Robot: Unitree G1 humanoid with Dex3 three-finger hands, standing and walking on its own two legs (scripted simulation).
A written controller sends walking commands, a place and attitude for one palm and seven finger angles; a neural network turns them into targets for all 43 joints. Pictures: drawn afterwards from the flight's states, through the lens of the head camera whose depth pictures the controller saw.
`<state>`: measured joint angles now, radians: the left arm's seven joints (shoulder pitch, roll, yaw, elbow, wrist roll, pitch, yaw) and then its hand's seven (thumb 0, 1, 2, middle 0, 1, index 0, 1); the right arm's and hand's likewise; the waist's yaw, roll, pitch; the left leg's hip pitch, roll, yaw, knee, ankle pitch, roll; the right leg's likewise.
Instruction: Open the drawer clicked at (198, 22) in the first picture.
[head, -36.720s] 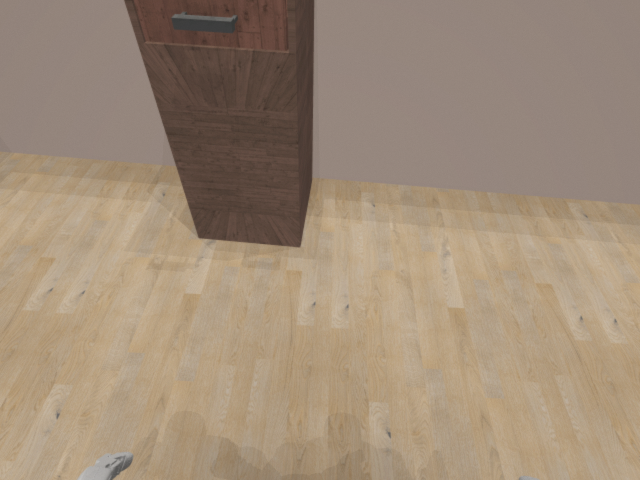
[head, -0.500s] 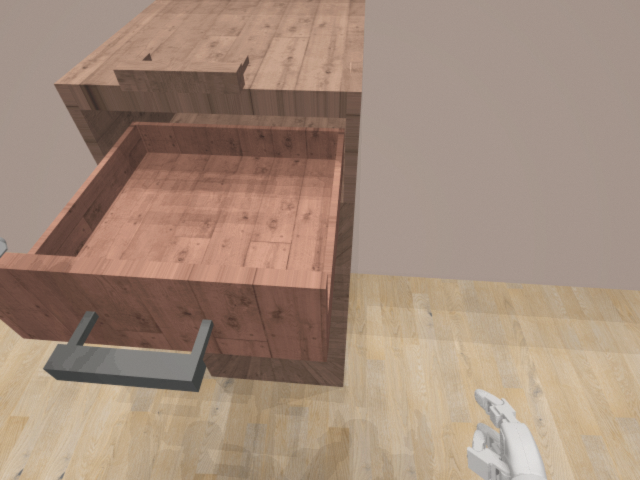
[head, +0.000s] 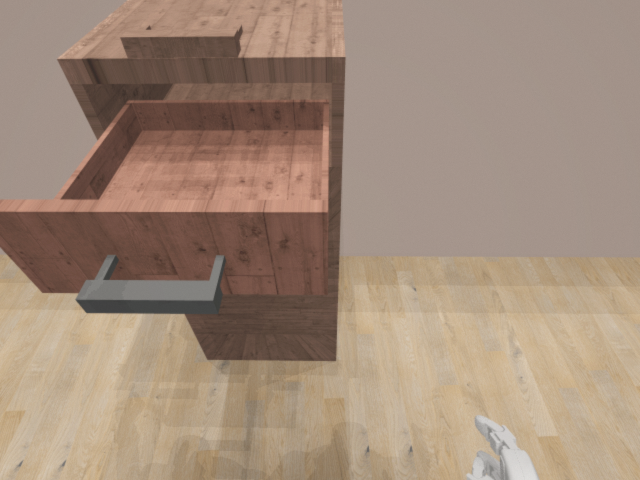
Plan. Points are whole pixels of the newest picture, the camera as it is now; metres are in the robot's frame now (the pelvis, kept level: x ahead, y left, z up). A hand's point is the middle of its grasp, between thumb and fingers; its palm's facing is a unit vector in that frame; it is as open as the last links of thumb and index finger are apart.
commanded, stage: step back with the hand held close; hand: left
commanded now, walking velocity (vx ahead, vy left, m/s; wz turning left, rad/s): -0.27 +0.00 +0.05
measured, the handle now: (158, 280) +0.31 +0.20 +0.12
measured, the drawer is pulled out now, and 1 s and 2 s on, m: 0.29 0.29 0.29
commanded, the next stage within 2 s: stop stepping back and stand still in 0.24 s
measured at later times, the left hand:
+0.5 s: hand out of the picture +0.04 +0.22 +0.32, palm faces +0.55 -0.77 -0.31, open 7.4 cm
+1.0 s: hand out of the picture -0.03 +0.20 +0.29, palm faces +0.50 -0.77 -0.41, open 7.4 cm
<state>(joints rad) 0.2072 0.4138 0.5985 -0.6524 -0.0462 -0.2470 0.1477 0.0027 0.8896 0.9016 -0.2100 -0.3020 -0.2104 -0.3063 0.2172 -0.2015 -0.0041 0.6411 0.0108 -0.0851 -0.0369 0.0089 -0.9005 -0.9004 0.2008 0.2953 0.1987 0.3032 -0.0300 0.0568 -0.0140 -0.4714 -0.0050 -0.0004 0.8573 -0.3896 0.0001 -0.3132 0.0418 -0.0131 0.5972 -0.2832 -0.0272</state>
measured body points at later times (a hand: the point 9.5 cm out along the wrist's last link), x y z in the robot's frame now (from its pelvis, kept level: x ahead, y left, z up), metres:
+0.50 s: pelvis -0.18 +0.00 +0.00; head -0.17 +0.00 +0.45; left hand +0.00 +0.26 +0.33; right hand +0.00 -0.22 -0.08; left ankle -0.09 +0.13 -0.70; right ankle -0.17 -0.09 -0.73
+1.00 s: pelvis -0.23 -0.01 +0.00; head -0.24 -0.01 +0.45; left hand -0.06 +0.24 +0.31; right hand -0.10 -0.26 -0.10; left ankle -0.22 +0.10 -0.69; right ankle -0.21 -0.12 -0.73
